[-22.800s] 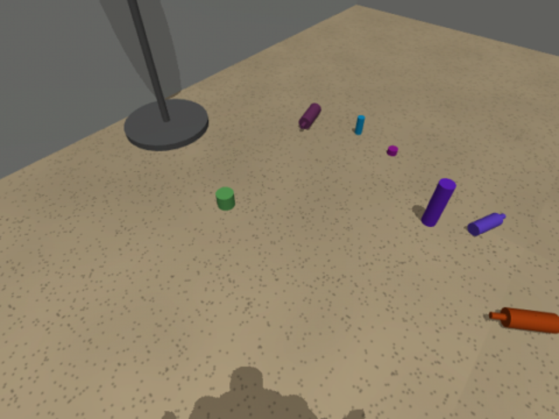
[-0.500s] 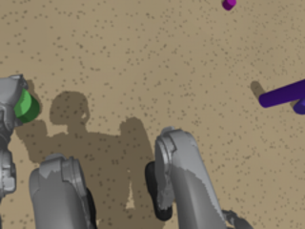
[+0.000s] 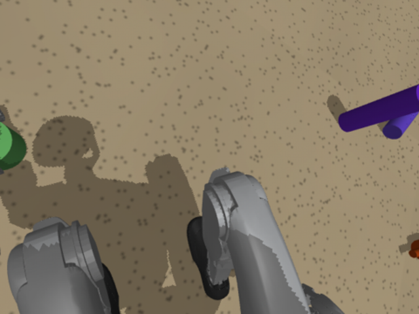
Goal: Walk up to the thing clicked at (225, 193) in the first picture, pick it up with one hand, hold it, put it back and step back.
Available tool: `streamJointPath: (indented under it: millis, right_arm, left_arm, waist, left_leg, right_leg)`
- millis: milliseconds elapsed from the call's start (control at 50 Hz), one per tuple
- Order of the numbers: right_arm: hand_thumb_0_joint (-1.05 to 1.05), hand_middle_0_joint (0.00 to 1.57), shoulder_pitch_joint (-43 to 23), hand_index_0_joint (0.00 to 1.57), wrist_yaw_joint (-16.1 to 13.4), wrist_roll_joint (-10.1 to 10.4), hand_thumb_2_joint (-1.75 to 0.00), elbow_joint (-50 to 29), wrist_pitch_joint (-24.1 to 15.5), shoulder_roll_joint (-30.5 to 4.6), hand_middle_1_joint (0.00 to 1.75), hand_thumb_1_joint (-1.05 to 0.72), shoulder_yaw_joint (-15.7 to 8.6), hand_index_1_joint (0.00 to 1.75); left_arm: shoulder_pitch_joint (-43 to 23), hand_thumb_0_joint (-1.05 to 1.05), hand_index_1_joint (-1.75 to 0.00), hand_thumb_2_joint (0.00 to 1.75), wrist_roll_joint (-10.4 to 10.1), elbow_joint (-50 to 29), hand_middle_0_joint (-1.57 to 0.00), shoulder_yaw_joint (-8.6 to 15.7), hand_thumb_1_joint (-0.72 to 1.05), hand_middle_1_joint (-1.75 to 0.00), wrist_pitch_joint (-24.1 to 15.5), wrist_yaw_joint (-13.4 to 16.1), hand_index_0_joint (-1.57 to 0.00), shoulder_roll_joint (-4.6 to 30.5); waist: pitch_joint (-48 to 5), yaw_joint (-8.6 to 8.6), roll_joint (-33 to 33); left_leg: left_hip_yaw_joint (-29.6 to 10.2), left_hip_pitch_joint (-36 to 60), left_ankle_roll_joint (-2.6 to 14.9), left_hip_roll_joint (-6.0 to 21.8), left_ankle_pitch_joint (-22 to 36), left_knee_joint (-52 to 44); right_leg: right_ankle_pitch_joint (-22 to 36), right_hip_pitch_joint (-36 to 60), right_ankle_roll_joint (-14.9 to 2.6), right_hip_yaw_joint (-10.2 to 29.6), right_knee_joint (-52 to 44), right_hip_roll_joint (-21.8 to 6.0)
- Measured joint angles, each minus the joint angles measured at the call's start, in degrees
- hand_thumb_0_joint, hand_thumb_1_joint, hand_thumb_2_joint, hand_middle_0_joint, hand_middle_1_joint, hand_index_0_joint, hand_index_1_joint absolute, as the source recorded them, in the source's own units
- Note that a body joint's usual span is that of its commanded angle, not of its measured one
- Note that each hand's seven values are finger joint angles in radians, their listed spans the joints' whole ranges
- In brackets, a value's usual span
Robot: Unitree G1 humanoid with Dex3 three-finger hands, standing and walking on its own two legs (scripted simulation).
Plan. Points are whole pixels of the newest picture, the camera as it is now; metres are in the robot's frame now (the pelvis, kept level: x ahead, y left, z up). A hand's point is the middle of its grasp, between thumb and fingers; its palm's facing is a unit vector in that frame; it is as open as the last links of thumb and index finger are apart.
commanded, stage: rest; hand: left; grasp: from above
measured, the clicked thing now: out of the picture +0.47 +0.28 -0.25
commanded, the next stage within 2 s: open in 0.70 s
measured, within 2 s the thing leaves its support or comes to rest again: rests again in 0.18 s
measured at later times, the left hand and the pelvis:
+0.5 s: hand out of the picture +0.46 +0.29 -0.23, palm faces -0.45 -0.12 -0.89, open 11.2 cm; pelvis +0.00 +0.00 -0.01, yaw -2 degrees
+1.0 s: hand out of the picture +0.46 +0.28 -0.23, palm faces -0.46 -0.10 -0.88, open 11.4 cm; pelvis -0.01 +0.00 -0.01, yaw -3 degrees
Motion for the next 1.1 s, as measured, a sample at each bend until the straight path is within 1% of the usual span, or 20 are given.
streamJointPath:
  millis: [40, 80, 140, 220, 280, 360, 560, 700, 820, 880, 980, 1100]
  right_arm:
    - [0.0, 0.21, 0.03, 0.2, 0.22, -0.09, -0.9, 0.09, -0.12, -0.18, 0.3, -0.91, 0.16, 0.3]
    - [0.0, 0.21, 0.08, 0.2, 0.43, -0.26, -0.9, 0.22, -0.25, -0.33, 0.3, -0.91, 0.3, 0.3]
    - [0.0, 0.21, 0.12, 0.2, 0.69, -0.45, -0.9, 0.42, -0.38, -0.51, 0.3, -0.91, 0.59, 0.3]
    - [0.0, 0.2, -0.01, 0.2, 1.13, -0.81, -0.9, 0.51, -0.88, -0.69, 0.3, -0.91, 1.11, 0.3]
    - [0.0, 0.2, -0.15, 0.2, 1.49, -1.01, -0.9, 0.34, -1.33, -0.82, 0.3, -0.91, 1.53, 0.3]
    - [0.0, 0.2, -0.28, 0.2, 1.9, -1.26, -0.9, 0.26, -1.69, -0.85, 0.3, -0.91, 1.98, 0.3]
    - [0.0, 0.2, -0.92, 0.2, 2.62, -1.95, -0.9, -0.19, -2.7, -1.11, 0.3, -0.91, 3.66, 0.3]
    - [0.0, 0.2, -0.86, 0.2, 2.7, -2.19, -0.9, -0.78, -3.33, -1.47, 0.3, -0.92, 5.03, 0.3]
    - [0.0, 0.2, -0.71, 0.2, 2.76, -2.68, -0.9, -1.19, -3.79, -1.64, 0.3, -0.92, 6.47, 0.3]
    - [0.0, 0.2, -0.77, 0.2, 2.65, -2.82, -0.9, -1.42, -4.0, -1.77, 0.3, -0.91, 7.12, 0.3]
    - [0.0, 0.2, -0.9, 0.2, 2.85, -2.95, -0.9, -1.72, -4.57, -1.88, 0.3, -0.91, 7.85, 0.3]
    - [0.0, 0.2, -1.27, 0.2, 3.25, -2.97, -0.9, -2.1, -5.39, -1.91, 0.3, -0.91, 7.84, 0.3]
  left_arm:
    - [0.28, 0.01, -0.79, 0.68, 0.13, -0.05, -0.59, 0.5, -0.15, -0.8, -0.24, 0.19, -0.51, 0.47]
    - [0.48, 0.01, -0.79, 0.68, -0.01, -0.24, -0.59, 0.3, -0.15, -0.8, -0.33, 0.57, -0.51, 0.72]
    - [0.53, 0.01, -0.79, 0.69, -0.02, 0.15, -0.58, 0.66, -0.15, -0.8, -0.57, 1.3, -0.51, 1.08]
    - [-0.2, 0.01, -0.79, 0.69, 0.42, 1.82, -0.58, 0.12, -0.15, -0.8, -0.66, 1.91, -0.5, 1.91]
    - [-0.37, 0.01, -0.79, 0.68, 0.89, 2.57, -0.58, 0.7, -0.15, -0.8, -0.88, 2.37, -0.5, 2.74]
    - [-0.54, 0.01, -0.79, 0.68, 0.89, 3.44, -0.58, 0.77, -0.15, -0.8, -0.77, 3.13, -0.5, 3.47]
    - [-1.75, 0.01, -0.79, 0.68, 1.06, 6.26, -0.58, 0.63, -0.15, -0.8, -0.72, 3.82, -0.51, 5.39]
    - [-2.25, 0.01, -0.79, 0.68, 0.76, 7.63, -0.59, 0.31, -0.15, -0.8, -1.16, 4.02, -0.51, 6.82]
    - [-3.45, 0.01, -0.79, 0.68, 0.65, 9.5, -0.58, -0.95, -0.15, -0.8, -1.41, 4.24, -0.51, 8.05]
    - [-3.47, 0.01, -0.79, 0.69, 0.73, 9.93, -0.58, -1.04, -0.16, -0.8, -1.74, 4.41, -0.51, 8.65]
    - [-3.38, 0.01, -0.83, 0.72, 1.08, 10.09, -0.52, -1.88, -0.15, -0.84, -2.28, 4.86, -0.46, 8.95]
    - [-3.35, 0.0, -0.88, 0.8, 1.01, 9.13, -0.37, -1.9, -0.26, -0.89, -1.82, 5.71, -0.35, 9.11]
  waist:
    - [0.36, -0.09, -0.13]
    - [0.68, -0.12, -0.26]
    - [0.84, -0.26, -0.47]
    - [1.1, -0.77, -0.83]
    - [1.45, -1.21, -1.11]
    - [1.66, -1.58, -1.38]
    - [2.61, -2.51, -1.81]
    - [3.44, -3.02, -2.07]
    - [3.82, -3.59, -2.65]
    - [4.01, -3.7, -2.7]
    - [4.31, -3.69, -2.92]
    - [4.64, -3.62, -3.4]
  left_leg:
    - [-0.32, -0.08, -0.01, 0.07, -0.14, 0.33]
    - [-0.53, -0.1, 0.02, 0.12, -0.24, 0.57]
    - [-0.78, -0.23, 0.04, 0.14, -0.31, 0.85]
    - [-1.03, -0.33, 0.08, 0.06, -0.33, 1.22]
    - [-1.3, -0.25, 0.06, 0.04, -0.42, 1.55]
    - [-1.62, -0.22, 0.04, 0.06, -0.53, 1.82]
    - [-2.19, 0.18, 0.09, 0.16, -0.52, 2.23]
    - [-2.64, 0.35, 0.2, 0.29, -0.18, 2.48]
    - [-2.96, 0.47, 0.19, 0.28, 0.16, 2.57]
    - [-3.31, 0.52, 0.19, 0.33, 0.17, 2.69]
    - [-3.51, 0.71, 0.24, 0.44, 0.1, 2.74]
    - [-3.68, 0.8, 0.3, 0.55, 0.02, 2.75]
  right_leg:
    - [0.06, -0.04, 0.04, -0.25, 0.09, 0.14]
    - [0.09, 0.0, 0.12, -0.41, 0.14, 0.24]
    - [0.14, 0.0, 0.21, -0.6, 0.18, 0.33]
    - [0.15, 0.1, 0.28, -0.8, 0.32, 0.35]
    - [0.15, 0.28, 0.31, -1.0, 0.45, 0.41]
    - [0.2, 0.38, 0.37, -1.25, 0.49, 0.52]
    - [0.55, 0.91, 0.54, -1.69, 0.42, 0.78]
    - [1.19, 1.23, 0.69, -2.05, 0.21, 1.06]
    - [1.64, 1.49, 0.72, -2.32, 0.04, 1.17]
    - [1.84, 1.62, 0.77, -2.61, -0.12, 1.31]
    - [1.95, 1.85, 0.88, -2.76, -0.28, 1.46]
    - [2.04, 2.01, 1.02, -2.9, -0.5, 1.62]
